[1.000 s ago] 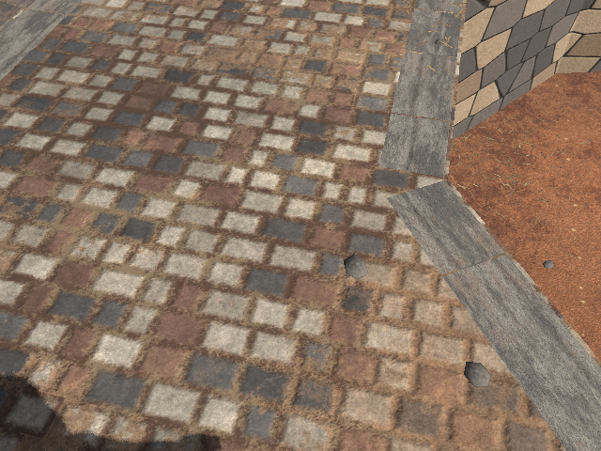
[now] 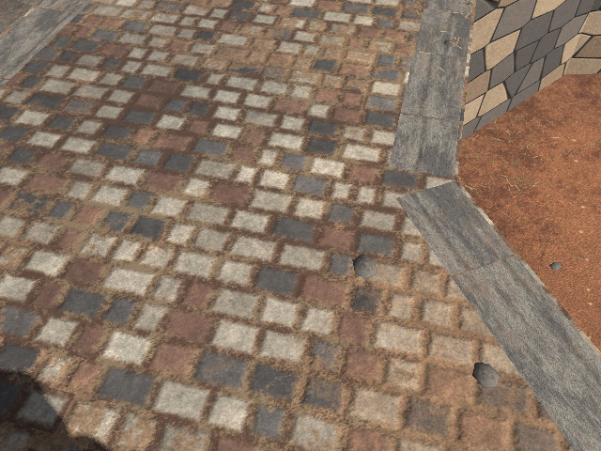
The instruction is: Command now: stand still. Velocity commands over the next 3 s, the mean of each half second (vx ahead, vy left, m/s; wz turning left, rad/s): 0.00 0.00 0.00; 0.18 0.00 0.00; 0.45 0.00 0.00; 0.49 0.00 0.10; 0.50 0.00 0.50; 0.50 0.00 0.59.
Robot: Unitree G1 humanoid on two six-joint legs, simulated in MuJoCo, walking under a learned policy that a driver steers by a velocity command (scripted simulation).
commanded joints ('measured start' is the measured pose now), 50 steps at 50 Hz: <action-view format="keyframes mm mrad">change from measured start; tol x16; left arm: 1 40 98 12 -16 0 -6 4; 41 61 37 9 -96 -30 -84 -23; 47 487 191 71 9 -23 -102 -30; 50 308 107 34 -49 -10 -138 -47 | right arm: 1 46 -98 -16 -21 1 -6 -3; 39 196 -186 -69 -15 29 -30 -10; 50 -20 -89 -43 -156 54 -103 29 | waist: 1 0 1 7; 39 -42 183 129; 45 94 62 67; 47 148 -302 -9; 50 51 -105 111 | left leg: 1 -24 35 -34 -95 96 16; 32 -27 31 -38 -89 116 23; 37 -75 165 -264 -221 -598 146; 41 -83 355 -500 -338 -527 241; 45 -262 137 -151 -120 -264 117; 47 -543 -25 55 448 -200 26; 50 -747 86 -90 773 -95 81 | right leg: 1 -13 -11 4 -70 115 -24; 33 -15 2 -19 -60 33 -20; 36 -154 52 -76 70 -315 -50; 40 -314 -27 -42 412 -237 -88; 45 143 41 -125 -4 -2 -89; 48 308 -410 704 -331 -381 -314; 50 257 -344 506 -322 -325 -258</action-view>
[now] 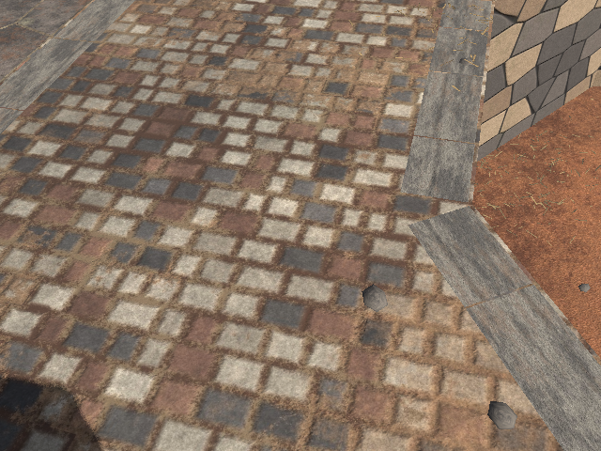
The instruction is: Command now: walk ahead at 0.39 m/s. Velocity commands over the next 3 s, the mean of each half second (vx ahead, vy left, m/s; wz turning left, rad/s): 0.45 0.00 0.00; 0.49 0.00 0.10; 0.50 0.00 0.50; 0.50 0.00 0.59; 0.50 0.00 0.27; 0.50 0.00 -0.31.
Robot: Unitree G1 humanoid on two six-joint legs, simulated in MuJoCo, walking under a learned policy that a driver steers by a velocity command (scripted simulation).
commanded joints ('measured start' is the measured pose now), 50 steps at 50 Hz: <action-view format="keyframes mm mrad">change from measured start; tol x32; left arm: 1 89 113 4 -18 3 -15 -15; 21 237 10 -29 -74 1 1 -8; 41 -454 97 15 -321 -8 5 -31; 50 -84 171 50 -238 13 -8 -13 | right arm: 1 -117 -64 -10 -105 -8 -58 13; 14 -496 -32 12 -255 -9 -45 62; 21 126 -235 -67 -101 -44 -33 45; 50 -9 -128 -21 -117 14 -47 6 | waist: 1 8 -108 165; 15 24 -137 181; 21 -159 193 -441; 31 -3 5 85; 50 63 -158 -139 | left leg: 1 -546 90 -46 198 150 39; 18 90 -64 128 -456 363 81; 21 873 414 -777 -688 80 347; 28 105 201 -162 -878 330 193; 43 399 254 -106 -764 479 128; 45 364 195 -70 -536 712 91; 48 -323 -39 -101 294 -137 -24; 50 -387 71 -80 326 13 -4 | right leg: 1 259 -322 490 -392 -105 -157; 14 241 -250 112 -426 455 -118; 18 318 -242 54 -63 1059 -66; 19 155 -206 41 168 974 -35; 21 -403 57 160 831 -200 28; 22 -509 -15 202 914 -172 0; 42 -429 -99 68 -13 341 9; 45 -87 -37 29 -71 275 -39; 47 641 -430 580 -81 155 -245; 50 359 -388 470 -240 98 -168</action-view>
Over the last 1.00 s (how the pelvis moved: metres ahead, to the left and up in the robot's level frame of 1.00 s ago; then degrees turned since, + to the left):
0.07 -0.04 -0.01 0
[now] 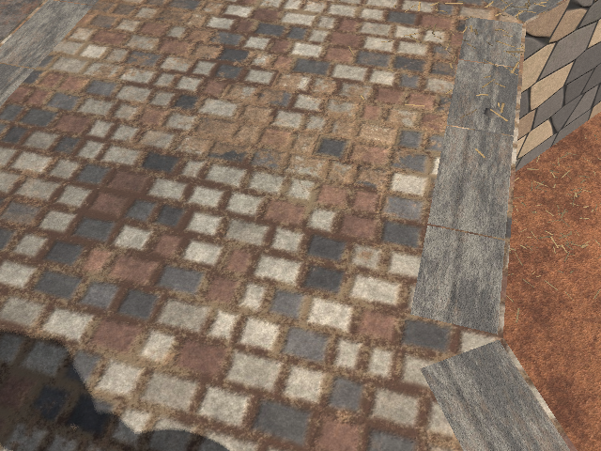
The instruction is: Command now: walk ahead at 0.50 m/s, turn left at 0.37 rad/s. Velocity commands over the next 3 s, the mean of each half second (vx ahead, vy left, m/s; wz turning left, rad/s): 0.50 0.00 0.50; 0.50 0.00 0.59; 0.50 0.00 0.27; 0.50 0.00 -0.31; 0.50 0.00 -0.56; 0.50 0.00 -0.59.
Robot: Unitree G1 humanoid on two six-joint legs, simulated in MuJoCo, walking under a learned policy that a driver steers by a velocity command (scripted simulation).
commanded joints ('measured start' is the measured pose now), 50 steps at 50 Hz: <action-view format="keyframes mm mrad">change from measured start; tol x32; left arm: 1 166 108 28 11 6 1 8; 43 -170 138 28 -198 -6 -9 6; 50 294 251 76 -135 1 -9 4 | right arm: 1 -85 -109 -32 -100 7 -25 -12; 18 -416 -27 -30 -284 -16 32 60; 24 34 -303 -144 -204 -8 46 27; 50 98 -112 -36 -323 9 7 -15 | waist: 1 99 -100 -119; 18 102 -62 81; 25 -33 208 -395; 40 -33 71 -21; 50 97 -295 -352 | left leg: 1 -451 108 -43 202 107 21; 22 -90 -51 213 -446 262 130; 25 672 348 -804 -734 139 440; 32 92 172 -269 -834 559 275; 45 143 149 -341 -674 409 160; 50 -537 -35 -132 247 -141 -3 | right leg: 1 461 -312 378 -311 -28 -156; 17 498 -281 -127 -389 258 -108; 22 524 -263 -198 34 883 -49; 25 -261 62 57 870 -473 69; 26 -382 9 158 895 -400 43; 39 -105 -13 100 43 238 86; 47 215 5 113 -130 111 -5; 50 818 -424 878 -224 -333 -243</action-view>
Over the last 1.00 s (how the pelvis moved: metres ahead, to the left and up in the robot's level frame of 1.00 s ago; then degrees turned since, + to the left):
0.56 -0.02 -0.01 4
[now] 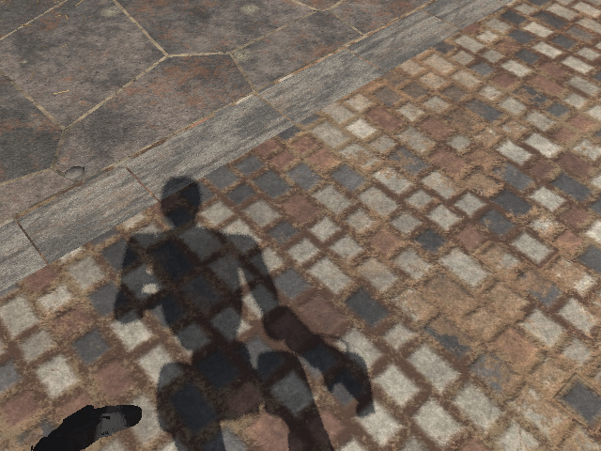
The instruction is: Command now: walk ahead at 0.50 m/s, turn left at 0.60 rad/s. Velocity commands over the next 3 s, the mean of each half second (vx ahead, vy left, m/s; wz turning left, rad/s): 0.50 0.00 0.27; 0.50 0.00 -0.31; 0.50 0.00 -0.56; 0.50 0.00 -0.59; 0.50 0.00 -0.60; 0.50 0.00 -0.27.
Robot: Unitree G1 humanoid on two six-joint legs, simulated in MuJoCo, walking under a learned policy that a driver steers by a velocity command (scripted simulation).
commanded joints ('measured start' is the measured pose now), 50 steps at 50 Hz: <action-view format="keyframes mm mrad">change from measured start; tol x16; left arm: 1 285 139 52 -11 -13 11 6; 25 391 59 -10 55 -12 38 20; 45 -37 63 -4 -86 -25 82 -41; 50 352 223 82 -26 -28 95 -28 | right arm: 1 12 -143 -12 -106 13 -20 2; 19 -407 -31 29 -222 -4 -42 57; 24 63 -234 -49 -112 -44 -37 36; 31 -155 -70 3 -102 -42 -61 45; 50 -79 -185 -32 -5 -14 -9 -16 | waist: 1 154 -179 -188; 20 139 -123 43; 23 -29 -95 -137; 25 -29 281 -374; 29 24 71 -72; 43 -11 12 88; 50 219 25 -156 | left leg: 1 -653 94 27 513 23 -22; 14 -458 188 173 -109 478 -39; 20 -389 137 223 -289 400 4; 23 90 96 245 -363 445 80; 25 573 494 -486 -482 335 310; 30 84 350 -51 -622 405 185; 34 11 354 94 -713 509 189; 46 281 378 364 -606 790 88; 49 260 343 421 -257 1231 37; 50 86 301 434 -4 1088 -3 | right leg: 1 729 -433 655 -219 -424 -216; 6 323 -284 266 -328 -31 -192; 18 422 -286 61 -347 105 -164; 23 361 -225 -40 63 443 -77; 25 -212 -13 -4 692 -478 14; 27 -350 -114 73 774 -394 -7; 39 -215 -151 76 276 169 21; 46 -228 -107 -36 99 10 -51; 50 398 6 -46 24 -19 -166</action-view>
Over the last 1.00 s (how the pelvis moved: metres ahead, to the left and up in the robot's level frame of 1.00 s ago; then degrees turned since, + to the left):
0.55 0.13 -0.01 34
